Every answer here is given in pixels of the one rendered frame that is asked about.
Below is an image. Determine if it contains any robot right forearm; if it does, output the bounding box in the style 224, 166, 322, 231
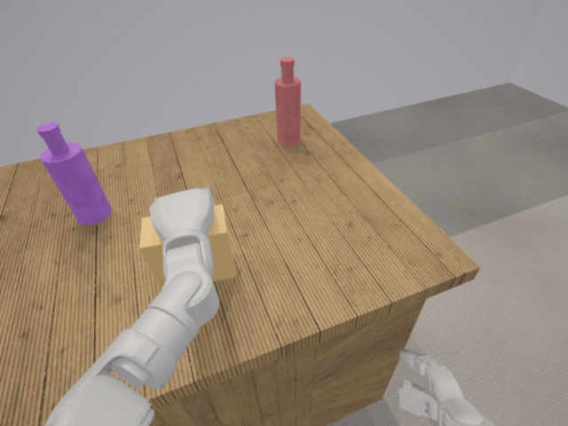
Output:
438, 398, 493, 426

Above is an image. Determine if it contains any robot left upper arm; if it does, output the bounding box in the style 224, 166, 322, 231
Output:
53, 370, 154, 426

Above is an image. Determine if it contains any right robot hand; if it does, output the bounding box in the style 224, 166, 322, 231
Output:
398, 349, 465, 426

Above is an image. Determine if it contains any robot left forearm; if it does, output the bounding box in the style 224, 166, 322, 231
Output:
44, 231, 219, 426

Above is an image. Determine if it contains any table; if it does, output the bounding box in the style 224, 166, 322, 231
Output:
0, 104, 481, 426

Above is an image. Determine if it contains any sponge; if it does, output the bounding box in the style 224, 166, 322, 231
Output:
139, 204, 237, 289

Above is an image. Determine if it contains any left robot hand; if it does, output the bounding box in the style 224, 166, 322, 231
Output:
149, 186, 215, 241

